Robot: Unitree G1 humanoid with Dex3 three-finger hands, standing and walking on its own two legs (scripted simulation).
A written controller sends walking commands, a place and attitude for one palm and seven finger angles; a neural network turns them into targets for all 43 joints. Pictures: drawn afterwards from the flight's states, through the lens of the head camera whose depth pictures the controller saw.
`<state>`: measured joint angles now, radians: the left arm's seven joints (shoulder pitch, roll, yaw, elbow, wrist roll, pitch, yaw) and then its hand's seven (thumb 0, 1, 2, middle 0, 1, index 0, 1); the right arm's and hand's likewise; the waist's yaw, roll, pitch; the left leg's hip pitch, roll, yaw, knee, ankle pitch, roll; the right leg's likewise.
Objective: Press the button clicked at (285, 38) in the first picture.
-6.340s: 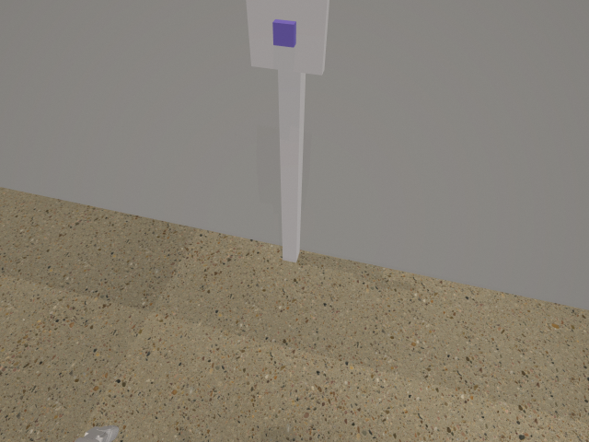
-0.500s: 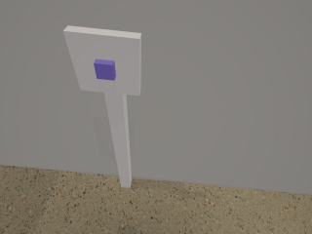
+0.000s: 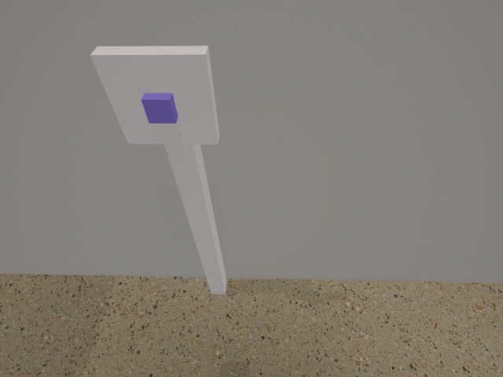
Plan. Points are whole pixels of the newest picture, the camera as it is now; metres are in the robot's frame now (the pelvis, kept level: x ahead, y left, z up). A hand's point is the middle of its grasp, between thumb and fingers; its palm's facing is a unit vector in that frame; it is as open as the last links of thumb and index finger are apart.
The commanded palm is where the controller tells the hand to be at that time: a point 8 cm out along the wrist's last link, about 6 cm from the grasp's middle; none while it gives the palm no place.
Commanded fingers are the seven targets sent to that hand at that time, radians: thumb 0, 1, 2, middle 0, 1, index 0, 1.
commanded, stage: come to a stop and stand still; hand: left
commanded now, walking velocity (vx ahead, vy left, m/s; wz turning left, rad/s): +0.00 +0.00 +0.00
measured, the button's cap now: (160, 107) +0.51 +0.19 +0.17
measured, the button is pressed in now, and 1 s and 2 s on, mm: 0 0 0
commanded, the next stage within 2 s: look again from close up in 0.26 s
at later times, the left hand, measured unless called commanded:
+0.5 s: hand out of the picture +0.00 +0.15 -0.16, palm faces -0.01 -0.98 -0.20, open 7.4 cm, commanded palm none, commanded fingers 0.00 0.90 0.90 -0.20 -0.30 -0.20 -0.30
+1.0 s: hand out of the picture +0.03 +0.13 -0.17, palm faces +0.02 -0.98 -0.21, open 7.4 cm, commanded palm +0.12 +0.18 -0.06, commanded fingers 0.00 0.90 0.90 -0.23 -0.33 -0.23 -0.33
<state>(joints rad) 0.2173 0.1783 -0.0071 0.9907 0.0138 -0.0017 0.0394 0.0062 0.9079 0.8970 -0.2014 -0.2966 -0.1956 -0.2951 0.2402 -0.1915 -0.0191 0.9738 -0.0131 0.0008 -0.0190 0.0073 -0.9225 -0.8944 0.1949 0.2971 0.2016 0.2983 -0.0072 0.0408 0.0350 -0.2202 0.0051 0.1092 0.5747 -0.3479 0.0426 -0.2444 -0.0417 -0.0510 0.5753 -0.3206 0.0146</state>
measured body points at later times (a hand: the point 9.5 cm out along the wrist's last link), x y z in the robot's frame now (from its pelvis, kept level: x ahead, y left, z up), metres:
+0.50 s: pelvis +0.00 -0.02 +0.01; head +0.02 -0.04 +0.46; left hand +0.00 +0.20 -0.15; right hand -0.01 -0.24 -0.16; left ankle -0.02 +0.09 -0.73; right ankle -0.01 -0.13 -0.73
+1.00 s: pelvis +0.03 -0.04 +0.01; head +0.04 -0.05 +0.46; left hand +0.03 +0.18 -0.15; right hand +0.03 -0.26 -0.16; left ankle -0.02 +0.09 -0.73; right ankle -0.01 -0.13 -0.73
